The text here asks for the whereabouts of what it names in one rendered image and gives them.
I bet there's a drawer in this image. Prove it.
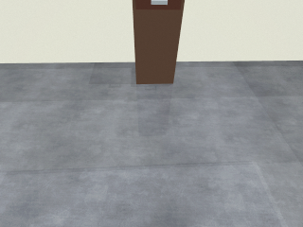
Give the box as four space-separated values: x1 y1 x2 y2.
135 0 182 10

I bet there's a cabinet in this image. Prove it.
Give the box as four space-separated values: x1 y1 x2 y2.
132 0 185 84

